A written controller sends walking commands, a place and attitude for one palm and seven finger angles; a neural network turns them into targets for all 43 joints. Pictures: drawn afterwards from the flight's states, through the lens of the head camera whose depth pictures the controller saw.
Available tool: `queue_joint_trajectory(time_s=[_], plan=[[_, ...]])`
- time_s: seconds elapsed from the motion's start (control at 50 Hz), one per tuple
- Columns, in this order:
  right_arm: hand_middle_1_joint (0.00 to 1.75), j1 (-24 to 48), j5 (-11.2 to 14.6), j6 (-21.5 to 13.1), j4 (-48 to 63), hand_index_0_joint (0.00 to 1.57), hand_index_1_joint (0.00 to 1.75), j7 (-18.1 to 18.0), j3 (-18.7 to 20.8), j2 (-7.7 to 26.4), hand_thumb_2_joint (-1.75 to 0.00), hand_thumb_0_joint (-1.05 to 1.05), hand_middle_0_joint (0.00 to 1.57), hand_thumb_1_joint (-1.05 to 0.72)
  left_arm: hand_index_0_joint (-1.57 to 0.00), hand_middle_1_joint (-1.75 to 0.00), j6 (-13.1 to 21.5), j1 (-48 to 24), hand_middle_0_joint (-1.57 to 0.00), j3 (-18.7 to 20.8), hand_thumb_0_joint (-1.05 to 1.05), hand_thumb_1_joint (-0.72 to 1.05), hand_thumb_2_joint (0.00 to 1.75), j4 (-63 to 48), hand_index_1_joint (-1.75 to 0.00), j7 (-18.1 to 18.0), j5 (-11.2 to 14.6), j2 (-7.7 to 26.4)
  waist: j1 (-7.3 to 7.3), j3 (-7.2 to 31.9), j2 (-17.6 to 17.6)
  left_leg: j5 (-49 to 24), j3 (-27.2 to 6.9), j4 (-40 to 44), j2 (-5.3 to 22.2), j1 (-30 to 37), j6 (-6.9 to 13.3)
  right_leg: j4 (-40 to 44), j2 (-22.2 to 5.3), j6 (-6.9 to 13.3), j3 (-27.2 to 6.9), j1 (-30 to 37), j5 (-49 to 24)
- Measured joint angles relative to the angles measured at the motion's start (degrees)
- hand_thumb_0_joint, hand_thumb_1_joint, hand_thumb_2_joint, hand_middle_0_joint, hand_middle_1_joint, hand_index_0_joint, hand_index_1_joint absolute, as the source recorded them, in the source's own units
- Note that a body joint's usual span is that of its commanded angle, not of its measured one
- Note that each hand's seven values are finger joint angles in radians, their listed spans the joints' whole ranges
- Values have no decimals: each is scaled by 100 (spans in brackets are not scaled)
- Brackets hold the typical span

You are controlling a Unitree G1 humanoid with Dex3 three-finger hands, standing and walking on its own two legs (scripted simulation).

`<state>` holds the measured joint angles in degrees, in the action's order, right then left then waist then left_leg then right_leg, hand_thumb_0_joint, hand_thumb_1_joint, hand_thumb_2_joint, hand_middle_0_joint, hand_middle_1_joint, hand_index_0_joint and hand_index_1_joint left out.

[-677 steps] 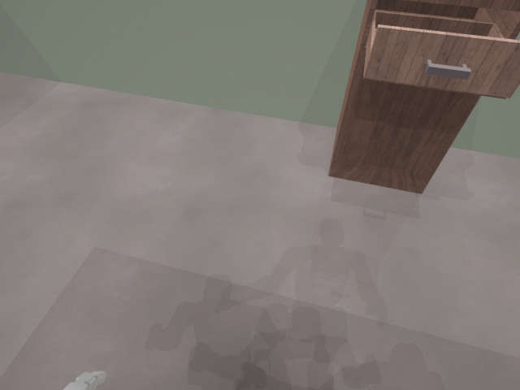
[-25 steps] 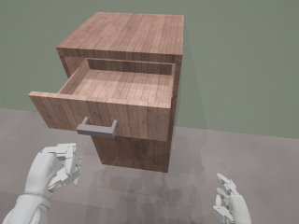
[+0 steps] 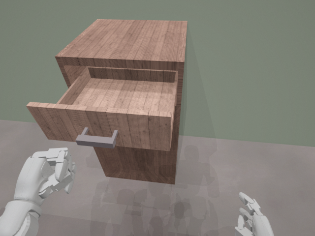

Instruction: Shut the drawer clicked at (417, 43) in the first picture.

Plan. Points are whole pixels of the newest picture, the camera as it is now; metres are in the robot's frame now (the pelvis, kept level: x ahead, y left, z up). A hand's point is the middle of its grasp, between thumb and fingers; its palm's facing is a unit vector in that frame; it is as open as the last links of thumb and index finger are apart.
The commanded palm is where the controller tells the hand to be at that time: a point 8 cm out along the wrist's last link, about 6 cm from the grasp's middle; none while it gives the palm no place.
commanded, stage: bring the fist close to the handle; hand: left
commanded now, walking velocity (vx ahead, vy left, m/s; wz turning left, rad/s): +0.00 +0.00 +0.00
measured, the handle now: (98, 136) +0.39 +0.23 +0.03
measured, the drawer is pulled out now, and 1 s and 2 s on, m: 0.24 0.24 0.22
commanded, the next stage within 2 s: push the drawer shut in 1.50 s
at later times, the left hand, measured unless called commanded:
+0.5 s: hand (81, 169) +0.23 +0.21 +0.09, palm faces +0.02 -1.00 -0.06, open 3.3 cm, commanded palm +0.21 +0.26 +0.09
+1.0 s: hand (96, 164) +0.28 +0.20 +0.05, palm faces +0.00 -1.00 -0.04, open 3.3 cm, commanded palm +0.26 +0.25 +0.04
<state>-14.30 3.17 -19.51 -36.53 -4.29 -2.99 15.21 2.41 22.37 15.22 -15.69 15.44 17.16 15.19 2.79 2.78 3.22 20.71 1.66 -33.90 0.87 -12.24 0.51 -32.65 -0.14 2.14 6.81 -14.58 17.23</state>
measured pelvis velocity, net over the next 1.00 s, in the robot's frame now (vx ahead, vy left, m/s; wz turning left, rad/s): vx -0.01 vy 0.01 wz -0.02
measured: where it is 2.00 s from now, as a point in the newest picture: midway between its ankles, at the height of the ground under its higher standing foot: outside the picture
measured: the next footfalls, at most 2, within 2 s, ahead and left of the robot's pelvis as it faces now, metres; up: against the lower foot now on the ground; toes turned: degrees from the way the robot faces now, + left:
none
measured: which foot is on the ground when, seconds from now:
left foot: down 0.00-1.00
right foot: down 0.00-1.00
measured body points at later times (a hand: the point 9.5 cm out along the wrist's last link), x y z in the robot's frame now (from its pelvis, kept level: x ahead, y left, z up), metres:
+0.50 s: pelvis -0.01 +0.00 +0.00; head -0.01 -0.02 +0.45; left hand +0.23 +0.26 +0.10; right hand +0.16 -0.24 -0.08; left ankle -0.03 +0.11 -0.73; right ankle +0.01 -0.09 -0.73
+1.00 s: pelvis -0.01 +0.01 -0.02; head +0.02 +0.00 +0.43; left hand +0.27 +0.25 +0.05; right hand +0.13 -0.23 -0.11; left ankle -0.03 +0.11 -0.73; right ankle +0.01 -0.09 -0.73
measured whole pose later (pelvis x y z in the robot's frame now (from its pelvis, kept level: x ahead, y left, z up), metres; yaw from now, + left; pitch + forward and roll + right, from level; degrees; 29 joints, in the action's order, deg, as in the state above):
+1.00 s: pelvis -0.01 +0.01 -0.02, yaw -1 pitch +7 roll +0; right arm -14.7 1.5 -14.3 -36.7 -2.6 -1.8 14.3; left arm 17.4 1.9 12.3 15.4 14.7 13.3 13.0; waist -0.4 2.8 1.5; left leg 23.0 3.2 -42.4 -0.1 -26.2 1.7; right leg -41.7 -1.6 1.3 5.2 -29.2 19.1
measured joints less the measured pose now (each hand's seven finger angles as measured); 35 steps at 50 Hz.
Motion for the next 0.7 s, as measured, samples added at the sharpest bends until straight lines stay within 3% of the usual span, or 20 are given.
queue_joint_trajectory(time_s=[0.28,0.7], plan=[[30,159,-22,-106,-115,20,30,-71,-44,-13,-90,1,21,-90,-140,-159,151,-678,-140,9,2,90,90,938,-160,232,53,26,-5,-88,15,-74,-35,-47,15,-156,-34,-46,9,43,36,-145,-54],[30,-31,-86,152,-138,20,30,-21,115,42,-90,1,21,-90,-140,-160,959,-1677,-140,-138,2,90,90,2471,-160,182,-161,-85,-232,-119,-90,57,80,-432,-47,-795,53,-460,-75,-30,-85,-834,37]])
